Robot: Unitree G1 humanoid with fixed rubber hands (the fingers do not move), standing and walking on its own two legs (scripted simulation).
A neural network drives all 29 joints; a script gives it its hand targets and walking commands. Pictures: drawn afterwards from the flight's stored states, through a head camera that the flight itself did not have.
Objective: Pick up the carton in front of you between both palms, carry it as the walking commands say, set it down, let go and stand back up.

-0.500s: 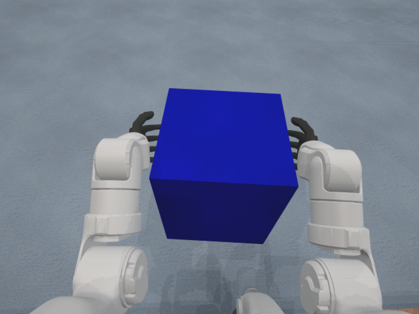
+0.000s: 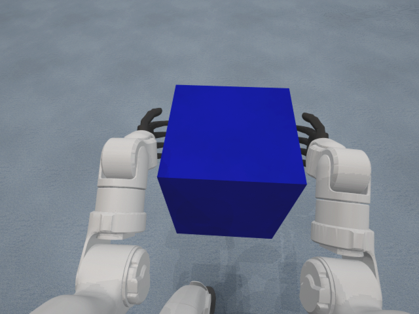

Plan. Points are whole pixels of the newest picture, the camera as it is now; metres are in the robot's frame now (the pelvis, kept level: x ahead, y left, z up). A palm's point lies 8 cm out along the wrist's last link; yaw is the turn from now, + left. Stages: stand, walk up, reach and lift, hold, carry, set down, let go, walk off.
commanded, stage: carry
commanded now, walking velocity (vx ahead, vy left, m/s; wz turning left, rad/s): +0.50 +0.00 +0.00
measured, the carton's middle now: (227, 167) +0.37 +0.04 +0.05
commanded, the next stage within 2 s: none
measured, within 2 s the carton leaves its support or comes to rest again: neither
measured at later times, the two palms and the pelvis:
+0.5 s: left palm (208, 93) +0.72 +0.14 -0.04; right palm (303, 100) +0.72 -0.16 -0.04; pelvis +0.38 +0.00 -0.09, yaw +2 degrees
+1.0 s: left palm (201, 39) +0.97 +0.20 +0.01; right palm (284, 40) +0.97 -0.10 +0.02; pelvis +0.71 +0.05 -0.08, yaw +1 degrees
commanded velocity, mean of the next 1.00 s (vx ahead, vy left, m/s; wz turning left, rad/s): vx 0.50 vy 0.00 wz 0.00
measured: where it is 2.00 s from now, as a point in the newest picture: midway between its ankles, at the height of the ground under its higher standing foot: (239, 137)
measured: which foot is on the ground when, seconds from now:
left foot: up 0.00-0.04, down 0.06-0.48, up 0.50-0.92, down 0.94-1.00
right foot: down 0.00-0.06, up 0.08-0.46, down 0.48-0.96, up 0.98-1.00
